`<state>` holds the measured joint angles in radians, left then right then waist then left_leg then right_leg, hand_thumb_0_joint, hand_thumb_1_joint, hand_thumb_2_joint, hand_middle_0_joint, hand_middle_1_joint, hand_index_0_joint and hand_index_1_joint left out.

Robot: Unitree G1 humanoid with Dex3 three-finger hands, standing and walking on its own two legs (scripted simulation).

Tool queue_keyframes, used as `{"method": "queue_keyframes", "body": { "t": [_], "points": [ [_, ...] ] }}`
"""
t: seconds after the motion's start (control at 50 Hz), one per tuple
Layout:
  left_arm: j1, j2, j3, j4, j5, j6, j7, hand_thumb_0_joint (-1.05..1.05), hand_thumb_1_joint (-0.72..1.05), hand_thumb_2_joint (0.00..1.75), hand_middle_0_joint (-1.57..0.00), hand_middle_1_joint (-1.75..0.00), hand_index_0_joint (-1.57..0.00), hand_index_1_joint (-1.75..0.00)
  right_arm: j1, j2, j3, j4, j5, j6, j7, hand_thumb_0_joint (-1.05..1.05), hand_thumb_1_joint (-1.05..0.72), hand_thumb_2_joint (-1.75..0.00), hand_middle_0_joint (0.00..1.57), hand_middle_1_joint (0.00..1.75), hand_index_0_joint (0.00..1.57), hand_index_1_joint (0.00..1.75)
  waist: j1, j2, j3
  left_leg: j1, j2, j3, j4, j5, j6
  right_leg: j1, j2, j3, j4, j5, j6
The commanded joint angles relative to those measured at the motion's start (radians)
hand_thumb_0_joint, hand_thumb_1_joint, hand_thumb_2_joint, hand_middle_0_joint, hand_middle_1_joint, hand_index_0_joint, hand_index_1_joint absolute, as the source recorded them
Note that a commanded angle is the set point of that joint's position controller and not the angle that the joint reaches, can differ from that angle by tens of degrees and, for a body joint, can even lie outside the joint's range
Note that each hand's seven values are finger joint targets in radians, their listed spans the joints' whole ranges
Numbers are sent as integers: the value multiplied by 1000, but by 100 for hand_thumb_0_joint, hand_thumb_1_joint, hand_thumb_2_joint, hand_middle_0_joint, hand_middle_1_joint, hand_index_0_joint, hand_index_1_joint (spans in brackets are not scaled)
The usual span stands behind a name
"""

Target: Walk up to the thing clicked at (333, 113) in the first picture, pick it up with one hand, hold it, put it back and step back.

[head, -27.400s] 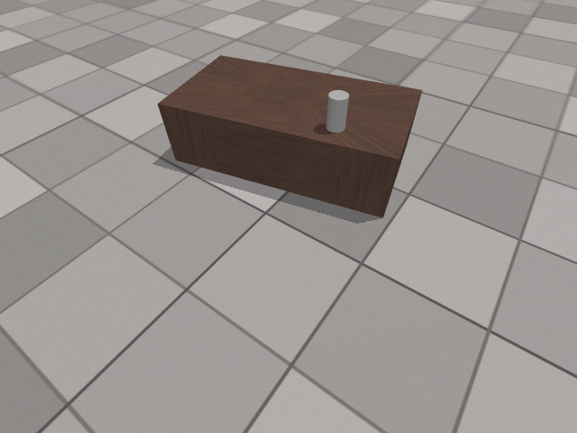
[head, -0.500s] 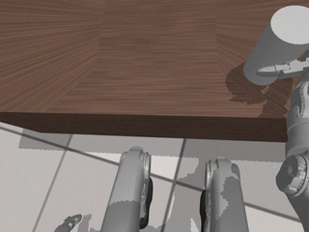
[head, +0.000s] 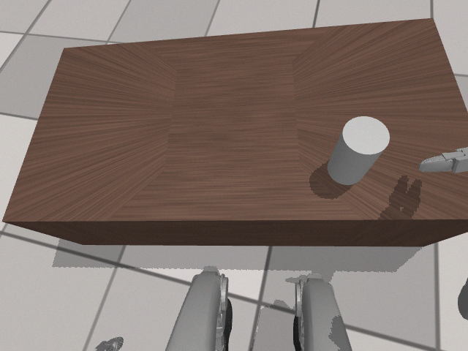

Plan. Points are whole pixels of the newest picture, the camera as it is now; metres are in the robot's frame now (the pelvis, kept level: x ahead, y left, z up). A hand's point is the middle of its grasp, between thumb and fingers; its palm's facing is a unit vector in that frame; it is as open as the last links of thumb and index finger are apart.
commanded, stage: home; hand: right
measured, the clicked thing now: (354, 153) +0.52 -0.21 -0.16
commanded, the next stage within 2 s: none
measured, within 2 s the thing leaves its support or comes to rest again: neither
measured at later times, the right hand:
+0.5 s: hand (453, 201) +0.35 -0.26 +0.04, palm faces +0.25 +0.91 -0.33, open 17.1 cm
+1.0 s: hand (419, 308) +0.22 -0.17 +0.07, palm faces +0.21 +0.94 -0.26, open 17.4 cm
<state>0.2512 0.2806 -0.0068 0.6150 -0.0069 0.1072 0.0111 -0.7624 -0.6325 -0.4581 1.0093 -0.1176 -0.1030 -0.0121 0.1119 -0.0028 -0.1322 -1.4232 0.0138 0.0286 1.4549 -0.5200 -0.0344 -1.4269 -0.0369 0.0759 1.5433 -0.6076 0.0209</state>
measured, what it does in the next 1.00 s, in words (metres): rises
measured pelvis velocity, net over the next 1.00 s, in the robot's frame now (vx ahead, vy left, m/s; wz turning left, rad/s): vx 0.06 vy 0.02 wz -0.06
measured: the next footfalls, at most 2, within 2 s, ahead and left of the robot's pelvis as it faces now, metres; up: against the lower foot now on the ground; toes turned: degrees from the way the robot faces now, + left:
none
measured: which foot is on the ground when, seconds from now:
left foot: down 0.00-1.00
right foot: down 0.00-1.00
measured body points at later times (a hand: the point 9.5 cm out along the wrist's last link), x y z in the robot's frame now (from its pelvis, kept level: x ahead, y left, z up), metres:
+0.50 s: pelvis +0.04 +0.00 +0.13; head +0.11 -0.03 +0.57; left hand +0.11 +0.26 +0.02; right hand +0.33 -0.30 +0.07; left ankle +0.08 +0.14 -0.56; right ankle +0.05 -0.13 -0.56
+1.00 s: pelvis +0.06 +0.02 +0.14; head +0.08 +0.02 +0.59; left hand +0.26 +0.24 +0.07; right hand +0.20 -0.22 +0.09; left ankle +0.08 +0.14 -0.56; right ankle +0.05 -0.13 -0.56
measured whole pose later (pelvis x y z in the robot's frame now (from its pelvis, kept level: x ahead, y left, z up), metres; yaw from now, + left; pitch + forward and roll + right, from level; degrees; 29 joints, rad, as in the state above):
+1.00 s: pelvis +0.06 +0.02 +0.14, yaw -3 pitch +5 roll +1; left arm 0.19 0.22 -0.02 0.52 -0.03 -0.01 0.15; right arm 0.40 -0.19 0.01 0.16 0.03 0.15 -0.14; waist -0.01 -0.02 -0.07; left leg -0.52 0.02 0.05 0.82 -0.40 -0.01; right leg -0.51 -0.04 0.06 0.86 -0.44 0.04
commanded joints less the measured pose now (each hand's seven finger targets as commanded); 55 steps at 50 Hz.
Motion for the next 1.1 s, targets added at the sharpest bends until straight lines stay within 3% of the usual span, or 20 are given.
{"method": "queue_keyframes", "body": {
  "t": [0.0, 0.02, 0.06, 0.12, 0.18, 0.24, 0.34, 0.46, 0.5, 0.54, 0.56, 0.58, 0.6, 0.62, 0.66, 0.68, 0.7, 0.72, 0.84, 1.08],
  "points": [
    [190, 188, 61, -13, 0, -18, 39, 0, 90, 90, -20, -29, -20, -30, -339, -317, 9, -23, 1, -55, -69, 0, 46, -11, 6, 7, 6, 7, 22, -167, -463, 391, -28, 21, -311, 199, 59, 535, 5, -19, -359, 274, -22],
    [182, 173, 42, -13, 1, -20, 41, 0, 90, 90, -20, -29, -20, -30, -304, -295, 10, 41, 2, -50, -75, 0, 47, -11, 6, 7, 6, 7, 26, -143, -398, 387, -30, 25, -329, 209, 58, 519, 3, -16, -377, 282, -21],
    [193, 200, 60, -6, 7, -17, 49, 0, 90, 90, -20, -29, -20, -29, -375, -365, -17, -61, 5, -60, -89, 0, 45, -12, 6, 7, 6, 7, -3, -210, -485, 465, -31, 20, -369, 258, 64, 630, 3, -32, -409, 357, -20],
    [182, 177, 47, -26, -4, -21, 44, 0, 90, 90, -20, -29, -20, -30, -144, -157, 78, 166, 32, -11, -80, 0, 52, -7, 6, 6, 6, 6, 21, -108, -309, 493, -42, 43, -446, 252, 64, 616, 0, -19, -494, 347, -22],
    [179, 189, 59, -40, -9, -17, 51, 0, 90, 90, -20, -29, -20, -30, -131, -217, 67, 32, 41, 1, -93, 0, 46, -11, 6, 7, 6, 7, -17, -122, -386, 630, -46, 40, -503, 315, 65, 699, 2, -37, -545, 416, -23],
    [166, 158, 57, -52, -25, -21, 52, 0, 90, 90, -20, -29, -20, -30, 38, -61, 145, 1, 70, 31, -95, 0, 51, -8, 6, 6, 6, 6, -14, -86, -336, 726, -46, 45, -557, 332, 63, 724, 3, -42, -606, 421, -24],
    [121, 152, 59, -73, -42, -33, 76, 0, 90, 90, -20, -29, -20, -30, 175, -74, 148, -332, 102, 42, -135, 0, 50, -9, 6, 6, 6, 6, -76, -149, -352, 840, -41, 43, -638, 303, 69, 859, 2, -41, -722, 384, -11],
    [57, 111, 40, -91, -39, -63, 114, 0, 90, 90, -20, -29, -20, -30, 409, 24, 194, -573, 131, 47, -177, 0, 52, -8, 6, 6, 6, 6, -87, -173, -230, 906, -33, 36, -708, 294, 66, 930, 4, -46, -810, 352, -9],
    [28, 83, 29, -113, -38, -76, 120, 0, 90, 90, -20, -29, -20, -30, 566, 170, 272, -542, 142, 62, -172, 0, 51, -8, 6, 6, 6, 6, -72, -100, -166, 920, -35, 39, -727, 311, 61, 927, 6, -57, -819, 370, -15],
    [14, 86, 40, -117, -36, -84, 130, 0, 90, 90, -20, -29, -20, -30, 553, 164, 283, -708, 148, 60, -176, 0, 50, -9, 6, 6, 6, 6, -80, -136, -191, 957, -31, 38, -731, 349, 61, 980, 9, -66, -827, 415, -12],
    [2, 84, 42, -118, -35, -90, 131, 0, 90, 90, -20, -29, -20, -30, 655, 210, 314, -690, 150, 73, -174, 0, 51, -8, 6, 6, 6, 6, -81, -116, -177, 961, -33, 42, -736, 364, 59, 991, 9, -66, -827, 436, -12],
    [-6, 85, 46, -127, -38, -94, 134, 0, 90, 90, -20, -29, -20, -30, 668, 179, 300, -781, 152, 79, -179, 0, 52, -7, 6, 6, 6, 6, -86, -116, -175, 978, -34, 42, -741, 369, 58, 1000, 9, -70, -834, 441, -12],
    [-20, 69, 42, -130, -36, -99, 132, 0, 90, 90, -20, -29, -20, -30, 792, 295, 385, -721, 156, 96, -167, 0, 52, -7, 6, 6, 6, 6, -74, -64, -114, 970, -37, 47, -747, 361, 53, 977, 9, -67, -837, 432, -14],
    [-29, 60, 41, -138, -35, -104, 131, 0, 90, 90, -20, -29, -20, -30, 858, 339, 415, -719, 160, 107, -162, 0, 54, -6, 5, 6, 5, 5, -67, -9, -89, 973, -37, 51, -756, 363, 48, 962, 11, -72, -835, 426, -22],
    [-53, 60, 47, -155, -36, -108, 133, 0, 90, 90, -20, -29, -20, -30, 885, 274, 380, -884, 158, 112, -166, 0, 51, -8, 6, 6, 6, 6, -99, -24, -116, 1004, -32, 46, -764, 373, 44, 974, 17, -80, -833, 436, -23],
    [-60, 56, 44, -161, -34, -110, 135, 0, 90, 90, -20, -29, -20, -30, 957, 291, 391, -878, 156, 122, -160, 0, 50, -9, 6, 6, 6, 6, -95, -10, -103, 1012, -30, 44, -765, 392, 40, 978, 22, -87, -826, 455, -25],
    [-75, 53, 38, -174, -37, -117, 133, 0, 90, 90, -20, -29, -20, -30, 1031, 360, 448, -831, 160, 144, -148, 0, 52, -7, 6, 6, 6, 6, -77, 35, -47, 988, -36, 46, -773, 374, 35, 958, 22, -86, -830, 431, -29],
    [-74, 61, 46, -180, -35, -120, 134, 0, 90, 90, -20, -30, -20, -30, 968, 303, 418, -967, 159, 139, -151, 0, 53, -7, 6, 6, 6, 6, -77, 7, -69, 991, -32, 40, -776, 360, 34, 969, 23, -88, -831, 408, -30],
    [-88, 48, 34, -215, -28, -143, 150, 0, 90, 90, -20, -30, -20, -30, 1014, 283, 390, -1082, 154, 164, -146, 0, 54, -6, 5, 6, 5, 6, -73, -3, -57, 993, -17, 17, -780, 346, 26, 970, 37, -97, -809, 384, -35],
    [-76, 49, 37, -255, -16, -201, 147, 0, 90, 90, -20, -30, -20, -30, 1158, 346, 423, -1039, 141, 217, -140, 0, 55, -5, 5, 5, 5, 5, -98, 23, -29, 979, -9, 22, -770, 310, 23, 923, 45, -96, -790, 352, -35]
  ]
}}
